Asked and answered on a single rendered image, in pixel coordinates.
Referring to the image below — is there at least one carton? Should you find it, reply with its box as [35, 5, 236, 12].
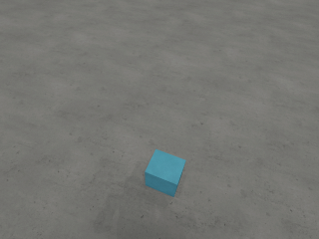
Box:
[145, 149, 186, 197]

